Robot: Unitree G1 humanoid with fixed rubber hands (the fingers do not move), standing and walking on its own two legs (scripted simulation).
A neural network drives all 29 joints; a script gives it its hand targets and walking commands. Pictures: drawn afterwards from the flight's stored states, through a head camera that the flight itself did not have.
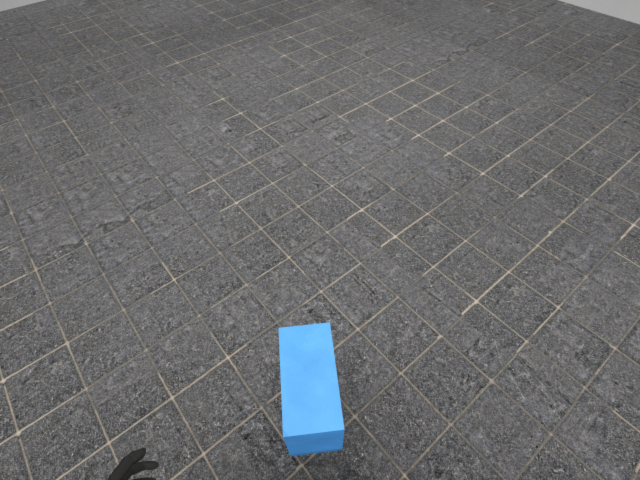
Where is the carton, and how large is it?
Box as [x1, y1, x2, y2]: [279, 322, 344, 455]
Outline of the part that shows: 329,322 279,328 283,438 290,455 337,450 342,448 344,429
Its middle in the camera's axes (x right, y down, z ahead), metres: -0.03 +0.44 +1.10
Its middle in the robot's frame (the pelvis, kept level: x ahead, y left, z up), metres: +0.45 +0.04 -0.66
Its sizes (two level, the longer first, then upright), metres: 0.285 0.148 0.225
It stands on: the floor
